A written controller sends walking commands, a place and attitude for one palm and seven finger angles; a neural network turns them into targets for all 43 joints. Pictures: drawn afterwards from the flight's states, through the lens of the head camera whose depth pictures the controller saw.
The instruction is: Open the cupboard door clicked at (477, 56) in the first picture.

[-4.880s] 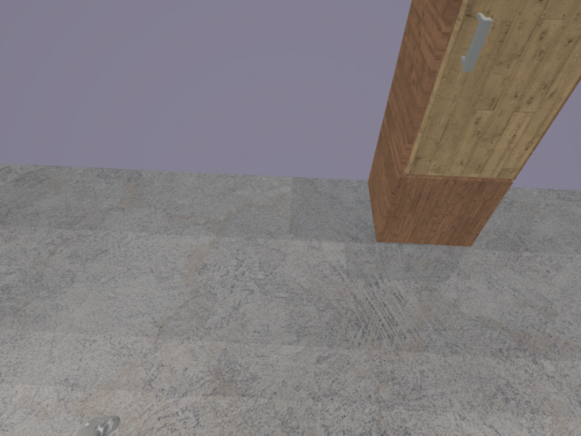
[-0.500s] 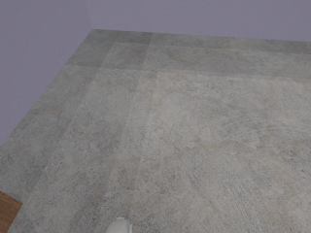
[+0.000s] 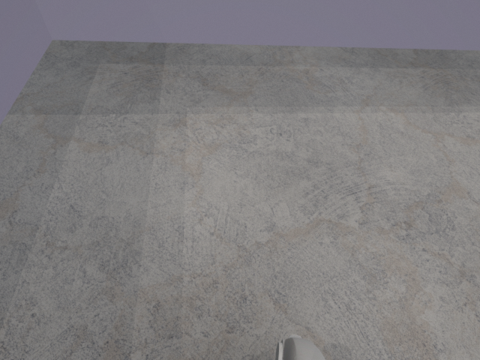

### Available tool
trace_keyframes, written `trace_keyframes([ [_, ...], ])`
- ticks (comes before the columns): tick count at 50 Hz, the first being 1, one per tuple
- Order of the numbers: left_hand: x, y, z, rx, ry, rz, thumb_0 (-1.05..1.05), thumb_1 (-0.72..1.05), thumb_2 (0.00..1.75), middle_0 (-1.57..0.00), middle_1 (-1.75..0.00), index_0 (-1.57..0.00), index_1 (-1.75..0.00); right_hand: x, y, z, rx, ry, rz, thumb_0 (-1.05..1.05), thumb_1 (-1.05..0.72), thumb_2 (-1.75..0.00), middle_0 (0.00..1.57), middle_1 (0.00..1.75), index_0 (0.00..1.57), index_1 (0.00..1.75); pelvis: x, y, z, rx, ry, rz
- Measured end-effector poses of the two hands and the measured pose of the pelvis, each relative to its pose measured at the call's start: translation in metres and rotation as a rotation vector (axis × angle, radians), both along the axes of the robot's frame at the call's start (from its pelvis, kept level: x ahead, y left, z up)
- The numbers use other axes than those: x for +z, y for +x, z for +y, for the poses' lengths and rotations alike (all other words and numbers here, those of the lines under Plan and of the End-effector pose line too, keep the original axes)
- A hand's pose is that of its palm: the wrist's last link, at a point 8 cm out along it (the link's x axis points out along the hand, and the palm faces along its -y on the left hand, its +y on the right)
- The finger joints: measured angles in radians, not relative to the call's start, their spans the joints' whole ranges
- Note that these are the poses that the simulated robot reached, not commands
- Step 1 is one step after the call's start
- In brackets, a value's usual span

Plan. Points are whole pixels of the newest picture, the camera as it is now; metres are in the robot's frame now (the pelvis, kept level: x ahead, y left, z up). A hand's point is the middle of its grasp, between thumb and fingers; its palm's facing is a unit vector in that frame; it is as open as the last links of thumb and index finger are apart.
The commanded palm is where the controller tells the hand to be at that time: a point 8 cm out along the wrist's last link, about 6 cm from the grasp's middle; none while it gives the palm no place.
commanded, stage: turn to face it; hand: left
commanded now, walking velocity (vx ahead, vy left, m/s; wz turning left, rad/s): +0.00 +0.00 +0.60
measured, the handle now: out of the picture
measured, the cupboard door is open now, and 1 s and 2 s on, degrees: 0 0 0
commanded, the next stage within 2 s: none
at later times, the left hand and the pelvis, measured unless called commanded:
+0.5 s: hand (141, 359) +0.14 +0.19 -0.20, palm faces +0.21 -0.97 -0.15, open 7.3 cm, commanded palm none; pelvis +0.06 +0.01 -0.03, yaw +11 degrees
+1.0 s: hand out of the picture +0.06 +0.20 -0.16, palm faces +0.47 -0.84 -0.28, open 7.4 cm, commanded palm none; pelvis +0.05 -0.04 -0.01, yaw +27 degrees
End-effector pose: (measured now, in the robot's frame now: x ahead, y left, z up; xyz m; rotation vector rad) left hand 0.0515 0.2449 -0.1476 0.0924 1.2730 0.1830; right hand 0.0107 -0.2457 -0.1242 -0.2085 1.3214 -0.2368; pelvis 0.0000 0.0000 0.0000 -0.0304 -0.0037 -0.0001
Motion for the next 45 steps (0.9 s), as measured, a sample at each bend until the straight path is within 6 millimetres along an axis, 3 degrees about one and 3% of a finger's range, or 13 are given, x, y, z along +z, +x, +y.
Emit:
trace_keyframes([
  [7,0.005,0.109,-0.029,-0.161,0.063,-0.129,0.00,0.91,0.90,-0.19,-0.29,-0.20,-0.30,-0.031,-0.031,-0.002,-0.129,0.088,0.137,0.00,-0.91,-0.90,0.19,0.30,0.20,0.30,-0.016,0.040,-0.021,-0.029,0.029,0.004],
  [10,0.009,0.132,-0.048,-0.175,0.064,-0.183,0.00,0.91,0.90,-0.19,-0.29,-0.20,-0.30,-0.042,-0.031,0.001,-0.139,0.131,0.194,0.00,-0.91,-0.90,0.19,0.30,0.20,0.30,-0.020,0.051,-0.027,-0.005,0.015,0.001],
  [13,0.014,0.137,-0.059,-0.143,0.044,-0.208,0.00,0.91,0.90,-0.20,-0.29,-0.20,-0.30,-0.043,-0.014,0.007,-0.106,0.159,0.205,0.00,-0.91,-0.90,0.19,0.30,0.20,0.30,-0.016,0.058,-0.028,0.032,0.020,-0.005],
  [19,0.009,0.114,-0.055,-0.042,0.003,-0.183,0.00,0.90,0.90,-0.20,-0.30,-0.21,-0.30,-0.035,0.049,0.013,0.001,0.152,0.097,0.01,-0.91,-0.90,0.19,0.30,0.20,0.30,-0.011,0.059,-0.019,0.103,0.022,-0.011],
  [24,-0.014,0.081,-0.017,0.080,-0.005,-0.154,-0.01,0.91,0.90,-0.20,-0.30,-0.21,-0.30,-0.030,0.096,0.013,0.115,0.064,0.008,0.01,-0.92,-0.90,0.20,0.30,0.20,0.30,-0.024,0.057,0.002,0.172,-0.005,-0.014],
  [28,-0.028,0.048,0.017,0.148,0.020,-0.076,-0.01,0.91,0.90,-0.20,-0.30,-0.21,-0.30,-0.022,0.117,0.015,0.176,0.008,-0.040,0.01,-0.92,-0.90,0.19,0.30,0.20,0.30,-0.029,0.052,0.012,0.207,-0.003,-0.002],
  [33,-0.008,0.013,0.041,0.218,0.062,-0.020,0.00,0.91,0.90,-0.20,-0.29,-0.20,-0.30,-0.006,0.131,0.020,0.245,-0.010,-0.031,0.01,-0.91,-0.90,0.19,0.30,0.20,0.30,-0.013,0.050,0.016,0.257,-0.003,0.023],
  [39,0.010,-0.014,0.045,0.288,0.108,-0.005,0.00,0.91,0.90,-0.20,-0.29,-0.20,-0.30,-0.003,0.155,0.027,0.319,0.021,-0.051,0.00,-0.91,-0.90,0.20,0.30,0.21,0.30,-0.004,0.051,0.012,0.319,-0.003,0.031],
  [45,0.019,-0.017,0.024,0.340,0.130,-0.054,0.00,0.91,0.90,-0.20,-0.29,-0.20,-0.30,-0.012,0.179,0.021,0.394,0.064,-0.068,0.00,-0.90,-0.90,0.20,0.30,0.21,0.30,-0.005,0.049,-0.009,0.398,0.005,0.026],
])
